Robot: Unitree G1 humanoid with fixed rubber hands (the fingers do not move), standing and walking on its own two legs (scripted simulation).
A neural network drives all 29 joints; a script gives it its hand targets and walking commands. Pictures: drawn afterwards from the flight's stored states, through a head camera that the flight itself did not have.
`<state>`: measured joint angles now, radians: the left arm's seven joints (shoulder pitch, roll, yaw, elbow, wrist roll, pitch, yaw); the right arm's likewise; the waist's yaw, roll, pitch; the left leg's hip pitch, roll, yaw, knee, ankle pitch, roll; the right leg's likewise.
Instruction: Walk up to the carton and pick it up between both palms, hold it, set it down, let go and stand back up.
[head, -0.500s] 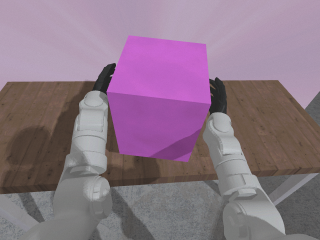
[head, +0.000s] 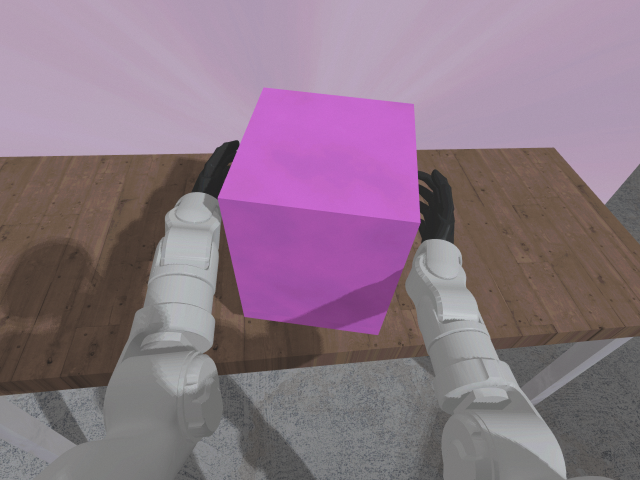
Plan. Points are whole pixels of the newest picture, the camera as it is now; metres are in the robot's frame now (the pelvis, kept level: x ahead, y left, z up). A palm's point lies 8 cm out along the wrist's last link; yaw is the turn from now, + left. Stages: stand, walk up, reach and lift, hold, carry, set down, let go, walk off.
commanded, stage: set down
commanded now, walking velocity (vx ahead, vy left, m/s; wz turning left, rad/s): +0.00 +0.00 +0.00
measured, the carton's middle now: (323, 217) +0.42 -0.06 +0.09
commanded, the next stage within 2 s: none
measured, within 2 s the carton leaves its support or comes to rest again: rests again in 0.74 s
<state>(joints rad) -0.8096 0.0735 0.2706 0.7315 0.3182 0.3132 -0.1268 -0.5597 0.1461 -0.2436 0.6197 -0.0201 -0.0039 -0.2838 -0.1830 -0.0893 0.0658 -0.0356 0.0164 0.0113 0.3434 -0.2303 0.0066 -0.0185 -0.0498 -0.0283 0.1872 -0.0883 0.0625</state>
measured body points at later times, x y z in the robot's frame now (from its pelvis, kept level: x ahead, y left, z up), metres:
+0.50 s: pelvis +0.00 +0.00 +0.00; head +0.02 +0.04 +0.45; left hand +0.45 +0.07 +0.10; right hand +0.34 -0.20 +0.09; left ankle -0.02 +0.11 -0.75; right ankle +0.01 -0.16 -0.75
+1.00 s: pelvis -0.01 +0.00 +0.00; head +0.01 +0.04 +0.45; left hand +0.44 +0.08 +0.10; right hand +0.33 -0.20 +0.08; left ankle -0.02 +0.11 -0.75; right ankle +0.01 -0.16 -0.75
